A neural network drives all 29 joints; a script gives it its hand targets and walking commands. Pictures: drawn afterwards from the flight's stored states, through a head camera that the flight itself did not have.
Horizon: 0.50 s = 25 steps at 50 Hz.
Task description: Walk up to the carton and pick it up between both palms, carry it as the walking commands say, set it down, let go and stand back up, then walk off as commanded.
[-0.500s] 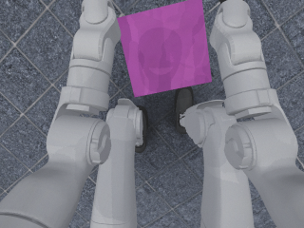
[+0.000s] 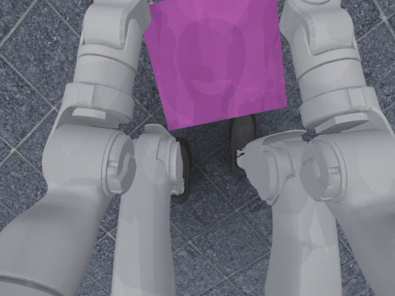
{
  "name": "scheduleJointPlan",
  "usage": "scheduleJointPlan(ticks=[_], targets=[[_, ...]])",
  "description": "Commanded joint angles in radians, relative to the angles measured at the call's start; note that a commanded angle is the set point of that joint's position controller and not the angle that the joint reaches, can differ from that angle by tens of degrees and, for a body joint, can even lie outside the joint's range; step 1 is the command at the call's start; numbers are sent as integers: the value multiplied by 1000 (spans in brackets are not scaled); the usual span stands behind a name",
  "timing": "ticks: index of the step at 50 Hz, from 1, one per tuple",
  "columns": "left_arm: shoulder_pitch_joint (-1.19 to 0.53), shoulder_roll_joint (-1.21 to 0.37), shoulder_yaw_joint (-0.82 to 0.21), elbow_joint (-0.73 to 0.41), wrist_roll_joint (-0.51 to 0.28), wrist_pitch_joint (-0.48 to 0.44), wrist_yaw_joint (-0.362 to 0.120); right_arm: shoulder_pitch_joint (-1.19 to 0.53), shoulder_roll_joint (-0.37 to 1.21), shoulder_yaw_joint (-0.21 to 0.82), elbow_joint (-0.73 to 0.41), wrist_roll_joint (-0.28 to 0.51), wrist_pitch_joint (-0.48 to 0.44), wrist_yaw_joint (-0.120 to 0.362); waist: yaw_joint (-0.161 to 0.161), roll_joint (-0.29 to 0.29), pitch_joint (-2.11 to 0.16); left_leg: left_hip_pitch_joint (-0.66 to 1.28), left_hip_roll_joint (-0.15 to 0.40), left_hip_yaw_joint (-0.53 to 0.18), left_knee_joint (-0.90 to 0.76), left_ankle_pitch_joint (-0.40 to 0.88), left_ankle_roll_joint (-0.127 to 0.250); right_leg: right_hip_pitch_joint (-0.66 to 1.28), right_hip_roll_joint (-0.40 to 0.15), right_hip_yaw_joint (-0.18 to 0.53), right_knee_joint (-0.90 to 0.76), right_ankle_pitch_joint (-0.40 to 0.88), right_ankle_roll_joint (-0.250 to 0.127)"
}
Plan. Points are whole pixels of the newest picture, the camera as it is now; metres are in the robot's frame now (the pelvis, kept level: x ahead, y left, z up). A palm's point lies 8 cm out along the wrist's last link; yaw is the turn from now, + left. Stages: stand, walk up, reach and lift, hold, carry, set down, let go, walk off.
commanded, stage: set down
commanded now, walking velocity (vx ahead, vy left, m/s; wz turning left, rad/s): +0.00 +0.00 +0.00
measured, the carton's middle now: (214, 62) +0.44 +0.02 -0.34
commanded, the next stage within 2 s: none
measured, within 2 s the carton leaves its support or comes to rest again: neither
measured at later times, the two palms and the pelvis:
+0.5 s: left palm out of the picture +0.57 +0.14 -0.22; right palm out of the picture +0.58 -0.09 -0.23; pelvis +0.01 +0.00 -0.05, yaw +0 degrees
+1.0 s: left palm out of the picture +0.58 +0.14 -0.22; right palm out of the picture +0.58 -0.09 -0.23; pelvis +0.01 +0.00 -0.06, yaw +1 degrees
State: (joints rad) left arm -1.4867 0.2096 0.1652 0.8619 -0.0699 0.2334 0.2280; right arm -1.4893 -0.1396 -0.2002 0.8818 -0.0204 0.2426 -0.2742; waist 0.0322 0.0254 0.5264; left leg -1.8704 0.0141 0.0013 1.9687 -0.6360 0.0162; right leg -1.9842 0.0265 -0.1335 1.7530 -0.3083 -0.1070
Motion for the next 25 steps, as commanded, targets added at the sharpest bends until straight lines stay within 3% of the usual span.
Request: scheduleJointPlan(ticks=[1, 2, 3, 4, 5, 6, 7, 8, 9, 10, 11, 12, 13, 14, 15, 16, 17, 18, 19, 20, 21, 24, 25], targets=[[-597, 121, 6, 19, -25, -86, -10, -524, -200, -48, 22, 64, -76, 26, -17, 12, -1622, 154, -100, -41, -226, 165, -29, 1041, 49, 230, 80, 100, 47], [-600, 156, -1, -33, -21, -93, -17, -545, -196, -48, -83, 74, -90, 16, -18, -4, -1748, 179, -112, -25, -208, 199, -20, 1176, 51, 244, 75, 180, 50], [-649, 165, -17, -15, -40, -99, -18, -529, -170, -19, -13, 76, -81, 21, -33, -18, -1711, 153, -112, -16, -200, 171, -12, 1147, 59, 233, 73, 160, 55], [-596, 161, -1, 31, -25, -91, -19, -512, -194, -43, 47, 69, -74, 21, -14, -14, -1687, 150, -108, -19, -202, 160, -22, 1136, 48, 233, 89, 141, 54], [-636, 127, -46, -12, -42, -90, -21, -547, -203, -53, 9, 65, -80, 23, -56, 16, -1706, 185, -110, -33, -198, 172, -21, 1103, 53, 224, 97, 123, 46], [-695, 167, -25, -53, -50, -106, -21, -601, -201, -12, -26, 89, -87, 26, -7, 23, -1683, 140, -110, -22, -185, 186, -22, 1126, 53, 247, 112, 167, 49], [-669, 149, -37, 27, -54, -95, -34, -568, -180, -7, 42, 95, -81, 30, -34, 5, -1620, 130, -106, -22, -178, 134, -16, 1124, 47, 244, 92, 96, 45], [-642, 142, -22, 75, -56, -91, -36, -592, -208, -8, 47, 91, -81, 33, -17, 6, -1555, 107, -105, -17, -171, 124, -20, 1054, 50, 240, 105, 71, 53], [-658, 158, 18, 50, -29, -93, -39, -626, -213, -9, 25, 82, -87, 37, 12, -19, -1579, 78, -112, -2, -138, 117, -26, 1098, 48, 251, 128, 77, 59], [-671, 191, 20, 7, -13, -104, -37, -629, -218, -21, 7, 77, -90, 39, 29, -2, -1579, 86, -108, -14, -146, 148, -18, 1087, 52, 252, 139, 123, 55], [-694, 159, 2, 19, -58, -101, -42, -629, -222, -15, 38, 69, -87, 43, -20, -44, -1555, 83, -111, -29, -153, 140, -16, 1046, 54, 224, 149, 111, 56], [-712, 147, -34, 13, -63, -105, -48, -602, -177, 6, 69, 87, -82, 46, -18, 5, -1551, 97, -107, -18, -128, 137, -23, 1069, 52, 249, 136, 96, 56], [-664, 144, -16, 93, -41, -104, -50, -584, -173, 12, 105, 97, -84, 48, 11, -5, -1531, 47, -104, -15, -122, 110, -19, 1085, 48, 260, 149, 101, 52], [-631, 172, 20, 144, -28, -97, -56, -603, -195, -11, 109, 80, -82, 51, 15, -42, -1438, -31, -107, -13, -115, 67, -15, 1069, 51, 267, 154, 78, 59], [-628, 164, 32, 136, -15, -94, -62, -571, -211, -58, 160, 48, -77, 52, 1, -42, -1397, -20, -118, -9, -119, 52, -17, 1037, 53, 256, 156, 53, 60], [-666, 160, 35, 72, -7, -101, -61, -625, -226, -62, 98, 56, -89, 54, 7, -23, -1420, 35, -118, -14, -102, 72, -21, 998, 56, 242, 175, 37, 66], [-706, 186, 51, -6, -19, -119, -58, -592, -171, -39, 109, 64, -93, 56, 42, -42, -1480, 22, -113, -11, -94, 116, -22, 1064, 52, 258, 188, 108, 64], [-715, 205, 26, 17, -26, -121, -56, -602, -163, 12, 94, 97, -98, 63, 27, -59, -1511, 37, -115, -14, -87, 131, -10, 1083, 57, 250, 212, 153, 66], [-690, 180, 7, -1, -42, -127, -50, -609, -190, 12, 29, 100, -113, 55, 13, -19, -1594, 56, -119, -8, -80, 181, -19, 1135, 60, 247, 224, 234, 59], [-645, 135, -31, 33, -77, -119, -53, -636, -202, 9, -1, 88, -120, 41, -35, -40, -1638, 33, -115, -26, -82, 190, -11, 1196, 48, 253, 229, 288, 46], [-679, 188, -24, 13, -63, -130, -53, -543, -166, 15, 113, 96, -106, 53, -15, -26, -1552, -12, -113, -18, -90, 188, -11, 1160, 41, 263, 221, 312, 56], [-621, 149, -6, 68, -29, -115, -60, -551, -182, 11, 130, 96, -101, 67, 17, 5, -1451, 28, -106, -21, -83, 161, -16, 1045, 47, 260, 222, 206, 56], [-694, 148, -17, 24, -54, -114, -61, -635, -214, -21, 59, 77, -106, 62, -11, -9, -1444, 58, -115, -24, -90, 145, -19, 990, 48, 230, 212, 148, 59]])
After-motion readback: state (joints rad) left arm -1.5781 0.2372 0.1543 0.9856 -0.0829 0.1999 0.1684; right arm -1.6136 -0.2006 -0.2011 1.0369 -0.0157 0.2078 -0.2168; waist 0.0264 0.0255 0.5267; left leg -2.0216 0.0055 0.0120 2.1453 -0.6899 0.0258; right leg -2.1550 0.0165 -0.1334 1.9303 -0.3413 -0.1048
